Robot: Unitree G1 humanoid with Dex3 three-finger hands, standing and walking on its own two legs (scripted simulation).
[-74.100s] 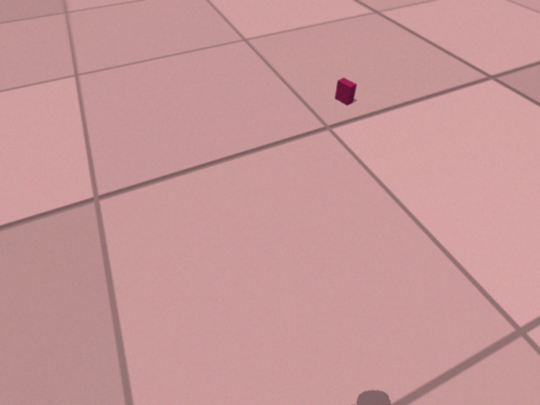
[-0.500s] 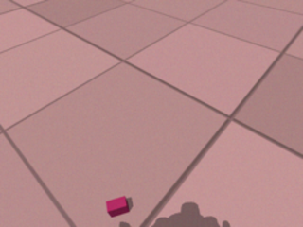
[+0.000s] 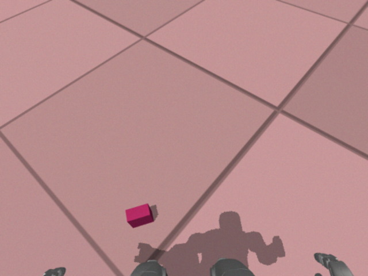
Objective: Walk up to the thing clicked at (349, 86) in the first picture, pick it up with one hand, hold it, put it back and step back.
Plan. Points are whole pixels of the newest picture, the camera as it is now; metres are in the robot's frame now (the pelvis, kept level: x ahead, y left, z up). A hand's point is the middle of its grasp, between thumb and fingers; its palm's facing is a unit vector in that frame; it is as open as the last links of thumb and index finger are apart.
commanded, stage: step back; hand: left
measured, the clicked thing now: (140, 216) +0.42 +0.26 -0.69
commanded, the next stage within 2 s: none
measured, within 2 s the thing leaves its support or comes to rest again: neither
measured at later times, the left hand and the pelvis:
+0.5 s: hand out of the picture +0.00 +0.27 -0.15, palm faces +0.06 -0.92 -0.38, open 7.4 cm; pelvis -0.11 +0.01 +0.00, yaw +5 degrees
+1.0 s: hand out of the picture -0.21 +0.25 -0.13, palm faces -0.02 -0.91 -0.41, open 7.4 cm; pelvis -0.26 -0.01 +0.01, yaw -2 degrees
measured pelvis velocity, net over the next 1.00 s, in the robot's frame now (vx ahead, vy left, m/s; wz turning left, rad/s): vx -0.26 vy -0.01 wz -0.04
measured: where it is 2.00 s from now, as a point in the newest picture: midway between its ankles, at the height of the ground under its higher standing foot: outside the picture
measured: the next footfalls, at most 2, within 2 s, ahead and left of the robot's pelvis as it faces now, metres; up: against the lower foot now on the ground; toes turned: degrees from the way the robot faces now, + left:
right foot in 0.04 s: +0.03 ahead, -0.11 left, +0.00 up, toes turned +2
left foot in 0.48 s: -0.08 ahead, +0.12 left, +0.00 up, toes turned +2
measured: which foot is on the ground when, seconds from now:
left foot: down 0.00-0.04, up 0.06-0.46, down 0.48-0.92, up 0.94-1.00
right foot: up 0.00-0.02, down 0.04-0.50, up 0.52-0.86, down 0.88-1.00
